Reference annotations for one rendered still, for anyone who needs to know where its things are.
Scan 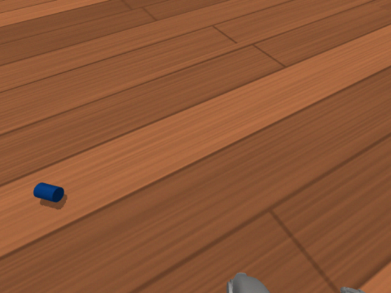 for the can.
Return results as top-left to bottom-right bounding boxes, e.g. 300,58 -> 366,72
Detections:
34,183 -> 64,202

